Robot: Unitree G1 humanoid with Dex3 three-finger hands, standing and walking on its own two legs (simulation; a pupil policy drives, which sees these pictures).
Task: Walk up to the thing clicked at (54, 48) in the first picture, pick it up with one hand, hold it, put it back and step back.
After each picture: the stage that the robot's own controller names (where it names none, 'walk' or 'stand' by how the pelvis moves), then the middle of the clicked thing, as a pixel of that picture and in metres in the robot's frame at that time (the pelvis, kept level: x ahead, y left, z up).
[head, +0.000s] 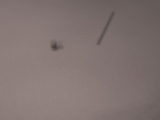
stand; (53, 45) +1.35 +0.28 -0.72
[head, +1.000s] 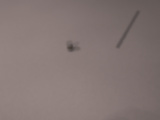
walk; (69, 46) +1.24 +0.20 -0.71
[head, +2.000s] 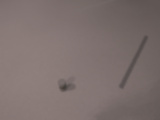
walk; (62, 85) +0.75 +0.20 -0.71
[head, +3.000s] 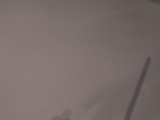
walk; out of the picture +0.44 +0.17 -0.70
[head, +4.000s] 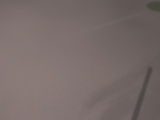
stand; out of the picture +0.37 +0.16 -0.72
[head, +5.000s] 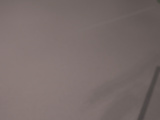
stand; out of the picture +0.33 +0.14 -0.72
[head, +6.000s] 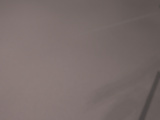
stand; out of the picture +0.34 +0.13 -0.72
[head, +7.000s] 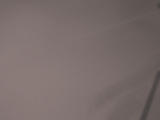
stand; out of the picture +0.33 +0.15 -0.72
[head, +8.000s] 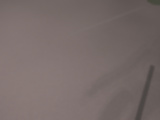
stand; out of the picture +0.29 +0.15 -0.72
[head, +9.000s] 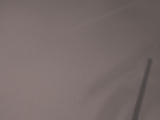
stand; out of the picture +0.32 +0.18 -0.72
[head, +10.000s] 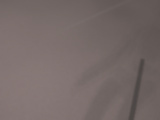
stand; out of the picture +0.24 +0.17 -0.71
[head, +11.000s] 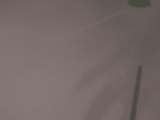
stand; out of the picture +0.25 +0.14 -0.72
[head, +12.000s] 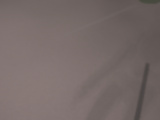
stand; out of the picture +0.26 +0.12 -0.72
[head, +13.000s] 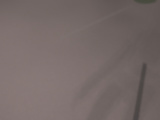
stand; out of the picture +0.26 +0.14 -0.72
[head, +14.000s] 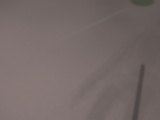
stand; out of the picture +0.26 +0.14 -0.72
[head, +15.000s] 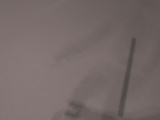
go down; out of the picture +0.27 +0.15 -0.65
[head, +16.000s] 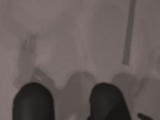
go down; (30, 91) +0.32 +0.19 -0.30
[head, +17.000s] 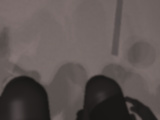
close in; (13, 86) +0.32 +0.20 -0.26
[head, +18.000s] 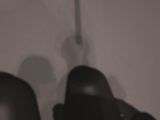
close in; out of the picture +0.31 +0.21 -0.22
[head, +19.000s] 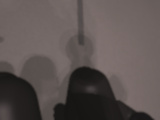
close; out of the picture +0.33 +0.20 -0.22
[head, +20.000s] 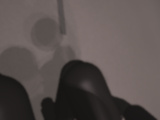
lift; out of the picture +0.38 +0.16 -0.24
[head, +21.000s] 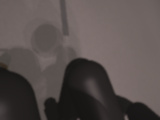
lift; out of the picture +0.37 +0.11 -0.23
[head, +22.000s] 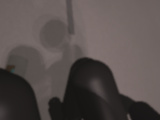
lift; (14, 74) +0.35 +0.07 -0.23
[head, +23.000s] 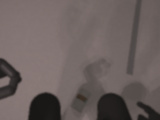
lift; (81, 100) +0.33 -0.02 -0.44
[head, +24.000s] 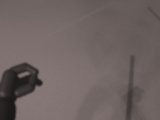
hold; out of the picture +0.23 -0.09 -0.70
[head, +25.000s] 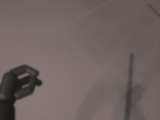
hold; out of the picture +0.21 -0.10 -0.70
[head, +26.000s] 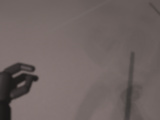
stand; out of the picture +0.20 -0.12 -0.70
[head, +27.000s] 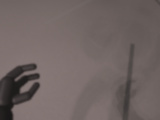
stand; out of the picture +0.21 -0.12 -0.68
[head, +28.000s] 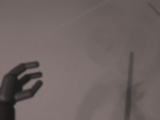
stand; out of the picture +0.20 -0.11 -0.70
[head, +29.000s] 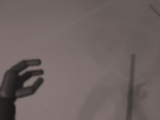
stand; out of the picture +0.19 -0.11 -0.70
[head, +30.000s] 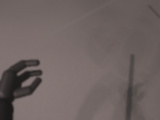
stand; out of the picture +0.19 -0.12 -0.70
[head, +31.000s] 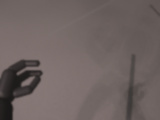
stand; out of the picture +0.19 -0.12 -0.70
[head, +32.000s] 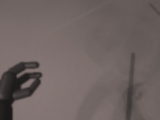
stand; out of the picture +0.19 -0.12 -0.70
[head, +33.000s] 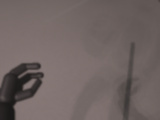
stand; out of the picture +0.20 -0.12 -0.68
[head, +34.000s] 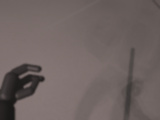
stand; out of the picture +0.19 -0.12 -0.70
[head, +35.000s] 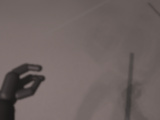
stand; out of the picture +0.18 -0.12 -0.71
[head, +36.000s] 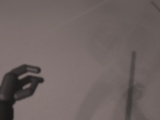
stand; out of the picture +0.19 -0.12 -0.71
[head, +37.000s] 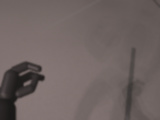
stand; out of the picture +0.19 -0.12 -0.70
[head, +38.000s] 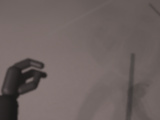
hold; out of the picture +0.19 -0.12 -0.70
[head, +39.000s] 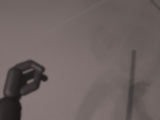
hold; out of the picture +0.19 -0.12 -0.70
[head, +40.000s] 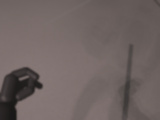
crouch; out of the picture +0.20 -0.12 -0.69
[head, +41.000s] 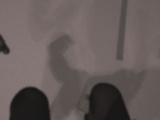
lower; (86, 99) +0.29 -0.10 -0.36
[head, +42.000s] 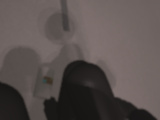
lower; (44, 83) +0.32 -0.06 -0.25
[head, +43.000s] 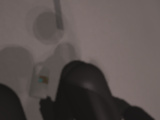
lower; (39, 82) +0.33 -0.06 -0.25
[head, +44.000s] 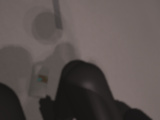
lower; (38, 81) +0.33 -0.05 -0.25
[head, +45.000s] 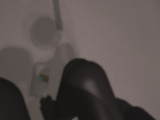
lower; (40, 81) +0.33 -0.06 -0.24
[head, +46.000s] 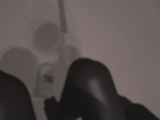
loosen; (44, 82) +0.34 -0.07 -0.23
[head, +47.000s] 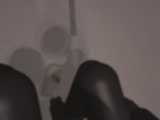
rise; (51, 81) +0.34 -0.07 -0.24
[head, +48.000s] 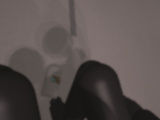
stand; (51, 82) +0.34 -0.07 -0.24
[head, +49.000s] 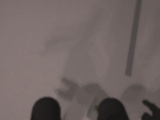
walk; (95, 110) +0.27 -0.10 -0.48
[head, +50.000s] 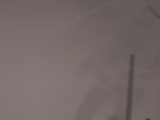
stand; out of the picture +0.19 -0.13 -0.69
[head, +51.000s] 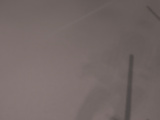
stand; out of the picture +0.20 -0.12 -0.69
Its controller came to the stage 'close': yes
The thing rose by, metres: 0.01
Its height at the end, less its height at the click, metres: -0.02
